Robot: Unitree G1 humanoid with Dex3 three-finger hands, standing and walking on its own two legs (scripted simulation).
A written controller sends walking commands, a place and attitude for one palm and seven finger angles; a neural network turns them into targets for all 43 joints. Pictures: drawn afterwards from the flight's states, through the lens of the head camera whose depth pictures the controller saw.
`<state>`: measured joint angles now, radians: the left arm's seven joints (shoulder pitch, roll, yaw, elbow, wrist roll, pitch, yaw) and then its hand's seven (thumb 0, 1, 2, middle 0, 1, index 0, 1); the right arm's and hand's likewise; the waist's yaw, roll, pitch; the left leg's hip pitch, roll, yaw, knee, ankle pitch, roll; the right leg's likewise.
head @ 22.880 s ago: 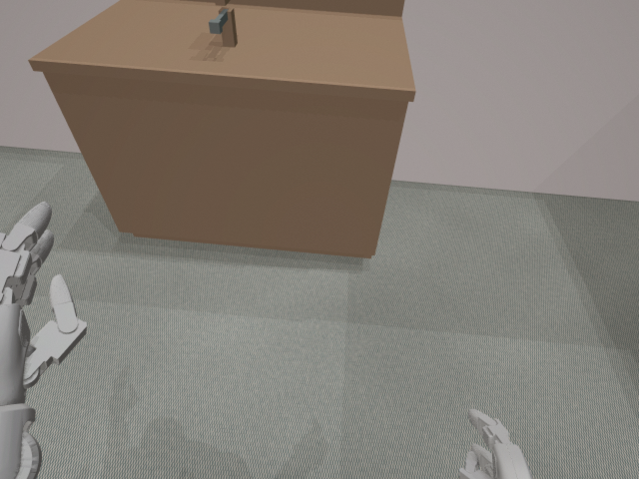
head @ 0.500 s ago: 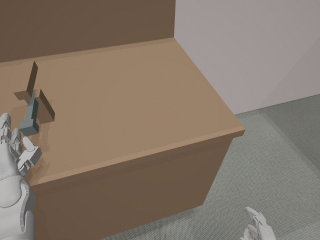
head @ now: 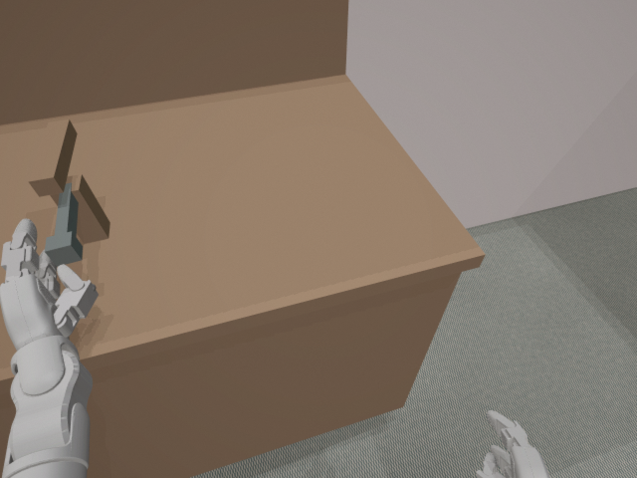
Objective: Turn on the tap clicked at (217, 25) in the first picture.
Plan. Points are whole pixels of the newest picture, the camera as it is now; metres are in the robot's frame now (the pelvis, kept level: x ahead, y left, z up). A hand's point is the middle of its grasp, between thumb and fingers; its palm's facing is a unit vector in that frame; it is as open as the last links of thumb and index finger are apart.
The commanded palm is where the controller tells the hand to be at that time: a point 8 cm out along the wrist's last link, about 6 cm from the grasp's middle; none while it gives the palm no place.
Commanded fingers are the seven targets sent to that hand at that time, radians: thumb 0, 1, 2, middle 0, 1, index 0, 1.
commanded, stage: push the lever round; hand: left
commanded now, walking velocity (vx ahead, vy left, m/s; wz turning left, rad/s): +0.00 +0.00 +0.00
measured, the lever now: (64, 248) +0.33 +0.34 +0.13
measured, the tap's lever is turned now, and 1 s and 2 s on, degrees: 4 21 44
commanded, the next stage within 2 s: none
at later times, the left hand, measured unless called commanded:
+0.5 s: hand (114, 277) +0.31 +0.28 +0.10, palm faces +0.68 -0.73 -0.05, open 7.9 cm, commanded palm +0.26 +0.29 +0.10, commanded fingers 0.00 0.90 0.90 -0.15 -0.15 -0.15 -0.15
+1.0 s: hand (140, 266) +0.33 +0.25 +0.11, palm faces +0.75 -0.66 -0.04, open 7.9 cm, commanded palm +0.28 +0.27 +0.10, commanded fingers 0.00 0.90 0.90 -0.15 -0.15 -0.15 -0.15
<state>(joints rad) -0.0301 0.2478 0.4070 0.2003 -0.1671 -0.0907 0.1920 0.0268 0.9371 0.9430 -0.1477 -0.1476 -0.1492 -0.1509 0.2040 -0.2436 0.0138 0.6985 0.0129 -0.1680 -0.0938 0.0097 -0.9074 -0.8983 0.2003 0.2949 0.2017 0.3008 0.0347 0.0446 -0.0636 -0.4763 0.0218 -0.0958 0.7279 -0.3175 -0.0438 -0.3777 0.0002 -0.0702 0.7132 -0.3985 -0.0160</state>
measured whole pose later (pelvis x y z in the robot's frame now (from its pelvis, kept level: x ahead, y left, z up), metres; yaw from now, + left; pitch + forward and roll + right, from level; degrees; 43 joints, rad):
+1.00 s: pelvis +0.01 +0.01 +0.00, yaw +0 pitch +3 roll -1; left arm -0.13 0.06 0.20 0.14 -0.01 0.05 0.64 0.02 0.90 0.90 -0.15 -0.15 -0.12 -0.15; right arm 0.14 -0.21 0.01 0.69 -0.03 -0.01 -0.05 0.01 -0.91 -0.90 0.20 0.29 0.20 0.30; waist 0.04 0.03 -0.08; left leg -0.45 0.01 -0.09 0.73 -0.32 -0.03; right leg -0.34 -0.01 -0.07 0.69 -0.40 0.00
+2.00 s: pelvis +0.00 +0.00 +0.00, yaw +1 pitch +5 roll -1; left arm -0.47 -0.01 0.28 0.49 0.08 0.06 0.89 0.02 0.90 0.90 -0.15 -0.15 -0.08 -0.13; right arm 0.14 -0.19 -0.02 0.77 -0.07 0.03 0.00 0.01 -0.91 -0.90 0.20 0.29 0.20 0.30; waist 0.01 0.03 -0.11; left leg -0.52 0.02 -0.12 0.73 -0.31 -0.05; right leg -0.41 0.00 -0.09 0.71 -0.40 -0.02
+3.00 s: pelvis +0.00 -0.01 +0.00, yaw +0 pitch +7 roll -1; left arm -0.57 0.03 0.39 0.59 0.09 0.05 0.89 0.02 0.90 0.90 -0.15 -0.15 -0.07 -0.12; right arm 0.21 -0.20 -0.04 0.77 -0.08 0.03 0.01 0.01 -0.91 -0.90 0.20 0.29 0.20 0.30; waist -0.03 0.03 -0.12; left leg -0.55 0.03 -0.10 0.74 -0.32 -0.05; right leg -0.45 0.01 -0.08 0.72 -0.40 -0.03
